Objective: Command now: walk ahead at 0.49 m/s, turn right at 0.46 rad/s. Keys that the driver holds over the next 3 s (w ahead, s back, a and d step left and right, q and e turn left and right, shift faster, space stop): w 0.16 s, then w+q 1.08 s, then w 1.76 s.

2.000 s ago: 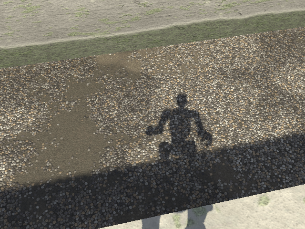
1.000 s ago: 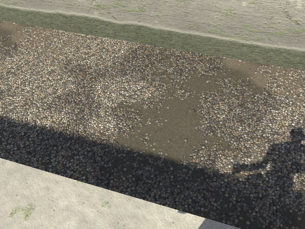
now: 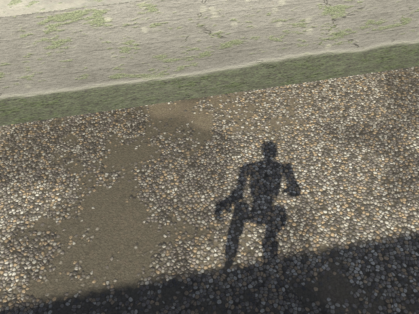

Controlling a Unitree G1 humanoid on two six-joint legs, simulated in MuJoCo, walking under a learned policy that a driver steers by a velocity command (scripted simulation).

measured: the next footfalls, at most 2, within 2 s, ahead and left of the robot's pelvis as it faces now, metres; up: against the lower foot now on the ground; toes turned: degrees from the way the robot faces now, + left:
left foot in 0.04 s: +0.14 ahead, +0.12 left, +0.00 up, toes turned +25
right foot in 0.30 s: +0.13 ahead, -0.11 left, +0.00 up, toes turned +13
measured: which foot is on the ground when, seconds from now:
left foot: up 0.00-0.02, down 0.04-1.00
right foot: down 0.00-0.08, up 0.10-0.28, down 0.30-1.00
